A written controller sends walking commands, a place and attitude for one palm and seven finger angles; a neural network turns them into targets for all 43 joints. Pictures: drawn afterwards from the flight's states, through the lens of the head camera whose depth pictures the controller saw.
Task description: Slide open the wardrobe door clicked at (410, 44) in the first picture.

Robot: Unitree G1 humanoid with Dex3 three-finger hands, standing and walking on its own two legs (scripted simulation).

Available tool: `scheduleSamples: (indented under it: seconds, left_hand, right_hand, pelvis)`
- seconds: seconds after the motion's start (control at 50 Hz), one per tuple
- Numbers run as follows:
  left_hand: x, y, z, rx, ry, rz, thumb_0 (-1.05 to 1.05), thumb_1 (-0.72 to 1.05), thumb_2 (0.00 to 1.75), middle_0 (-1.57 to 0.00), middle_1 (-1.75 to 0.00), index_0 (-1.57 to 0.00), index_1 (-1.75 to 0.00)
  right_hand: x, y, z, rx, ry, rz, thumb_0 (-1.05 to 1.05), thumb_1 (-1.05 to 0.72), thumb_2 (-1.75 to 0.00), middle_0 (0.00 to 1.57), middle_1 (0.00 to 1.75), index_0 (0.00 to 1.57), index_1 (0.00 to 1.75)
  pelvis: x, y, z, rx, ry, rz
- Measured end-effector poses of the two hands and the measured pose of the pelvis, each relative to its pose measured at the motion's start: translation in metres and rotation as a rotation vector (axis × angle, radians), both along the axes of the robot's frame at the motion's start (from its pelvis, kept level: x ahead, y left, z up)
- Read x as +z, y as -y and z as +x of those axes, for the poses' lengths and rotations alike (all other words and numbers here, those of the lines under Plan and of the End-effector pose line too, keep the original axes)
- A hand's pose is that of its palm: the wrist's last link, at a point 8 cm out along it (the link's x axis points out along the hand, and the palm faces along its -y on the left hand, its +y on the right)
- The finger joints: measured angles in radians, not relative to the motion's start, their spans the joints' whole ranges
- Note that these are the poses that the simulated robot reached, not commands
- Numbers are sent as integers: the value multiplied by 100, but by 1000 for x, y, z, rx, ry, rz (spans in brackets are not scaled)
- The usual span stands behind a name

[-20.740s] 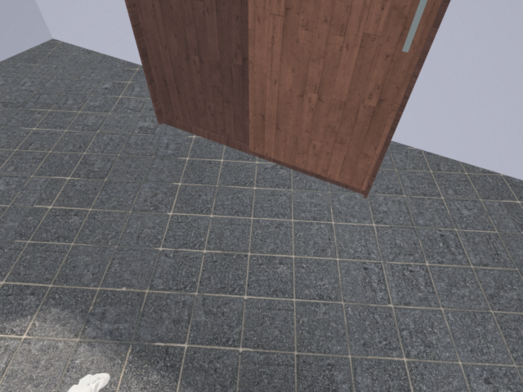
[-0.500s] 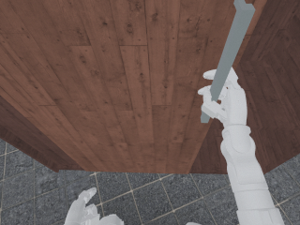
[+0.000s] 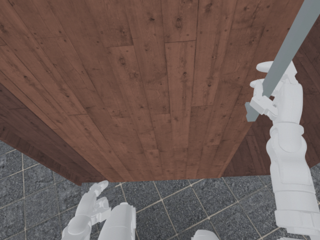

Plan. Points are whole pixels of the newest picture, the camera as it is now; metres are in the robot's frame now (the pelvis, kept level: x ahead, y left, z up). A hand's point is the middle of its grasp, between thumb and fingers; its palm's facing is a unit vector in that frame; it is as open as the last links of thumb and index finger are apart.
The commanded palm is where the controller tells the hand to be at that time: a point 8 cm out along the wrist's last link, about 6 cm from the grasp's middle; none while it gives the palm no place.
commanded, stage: stop walking and hold the door there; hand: right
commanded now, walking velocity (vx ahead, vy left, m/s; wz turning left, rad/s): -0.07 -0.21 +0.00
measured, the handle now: (271, 69) +0.42 -0.26 +0.16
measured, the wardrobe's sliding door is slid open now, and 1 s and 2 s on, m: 0.44 0.44 0.44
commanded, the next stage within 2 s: none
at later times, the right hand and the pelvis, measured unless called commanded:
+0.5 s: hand (255, 98) +0.38 -0.23 +0.11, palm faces +0.39 +0.90 -0.21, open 5.8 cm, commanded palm +0.34 -0.26 +0.09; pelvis +0.00 +0.03 -0.02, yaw +4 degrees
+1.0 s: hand (256, 98) +0.38 -0.23 +0.12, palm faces +0.37 +0.90 -0.23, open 5.7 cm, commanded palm +0.34 -0.26 +0.09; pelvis -0.03 +0.02 -0.01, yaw +6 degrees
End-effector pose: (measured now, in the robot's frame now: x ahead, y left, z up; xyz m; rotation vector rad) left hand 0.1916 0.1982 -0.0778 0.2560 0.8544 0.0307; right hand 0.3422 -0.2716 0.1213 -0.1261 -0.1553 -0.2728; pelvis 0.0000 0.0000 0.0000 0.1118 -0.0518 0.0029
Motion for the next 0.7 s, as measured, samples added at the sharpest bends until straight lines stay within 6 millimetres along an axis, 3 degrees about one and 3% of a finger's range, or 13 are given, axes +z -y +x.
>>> scheduleSamples:
  seconds: [0.1,0.16,0.24,0.36,0.44,0.54,0.7]
  left_hand:
    - [-4,-32,3,35,54,-28,1,90,90,-21,-30,-20,-30]
    - [-24,-62,8,46,97,-36,1,90,90,-21,-30,-21,-30]
    - [-44,-103,1,140,89,2,1,90,90,-21,-30,-20,-30]
    - [-33,-132,-40,238,29,101,1,90,90,-20,-30,-20,-30]
    - [-24,-133,-68,275,17,158,1,91,90,-20,-30,-20,-30]
    - [-15,-109,-98,307,16,118,1,91,90,-20,-30,-20,-30]
    - [-35,-78,-132,279,-27,29,1,90,90,-21,-30,-20,-30]
  right_hand:
    - [5,1,-2,-73,-57,-103,-3,-70,-83,39,140,31,139]
    - [6,0,-2,-139,-50,-181,-6,-66,-82,42,140,31,138]
    - [7,-3,-4,-205,-95,-185,-9,-64,-82,44,140,33,138]
    - [6,-1,-3,-177,-93,-169,-9,-64,-82,45,140,38,139]
    - [1,0,-1,-139,-42,-130,-8,-66,-84,46,140,37,139]
    - [1,-2,-2,-121,-53,-97,-7,-70,-82,46,140,33,138]
    - [4,-2,-4,-128,-95,-117,-7,-71,-79,46,140,33,138]
  pelvis:
    - [-3,-28,16,15,1,-10]
    - [-25,-52,28,0,3,-94]
    - [-28,-48,25,14,24,-80]
    - [-18,-41,20,16,14,-120]
    - [-22,-30,11,29,20,-112]
    - [-13,-25,1,65,20,-90]
    - [-14,-25,-19,94,7,-84]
